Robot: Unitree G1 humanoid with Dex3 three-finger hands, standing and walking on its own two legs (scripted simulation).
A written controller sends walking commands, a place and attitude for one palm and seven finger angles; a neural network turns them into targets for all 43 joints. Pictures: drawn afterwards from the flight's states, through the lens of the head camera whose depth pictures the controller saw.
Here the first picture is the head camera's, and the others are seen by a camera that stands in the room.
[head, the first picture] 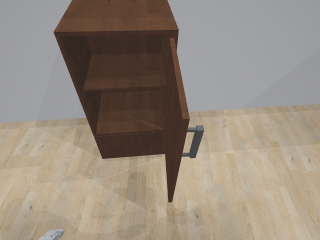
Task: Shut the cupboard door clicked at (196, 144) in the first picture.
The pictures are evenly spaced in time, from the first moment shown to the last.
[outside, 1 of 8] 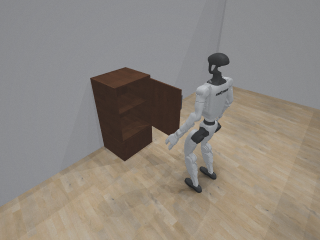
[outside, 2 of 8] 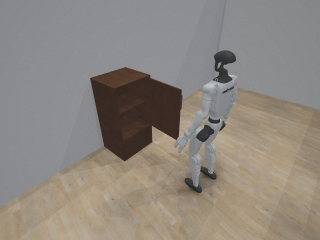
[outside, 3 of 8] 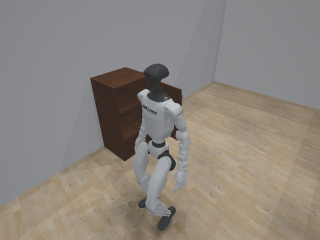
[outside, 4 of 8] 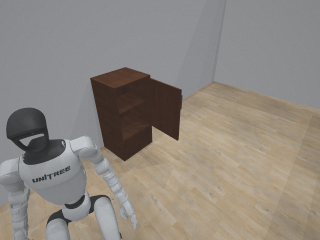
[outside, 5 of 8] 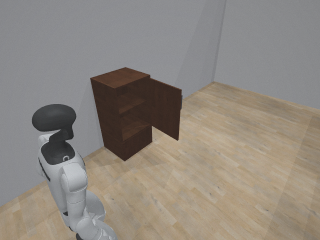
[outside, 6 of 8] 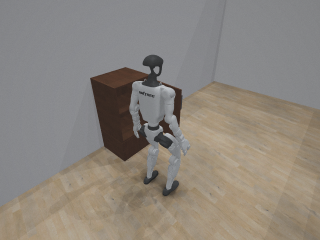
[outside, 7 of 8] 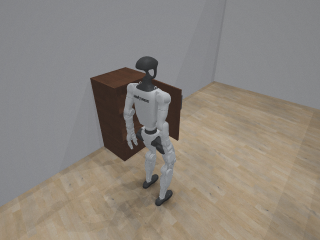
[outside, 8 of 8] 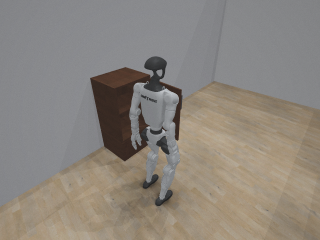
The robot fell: no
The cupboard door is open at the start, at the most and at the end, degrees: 86 86 86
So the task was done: no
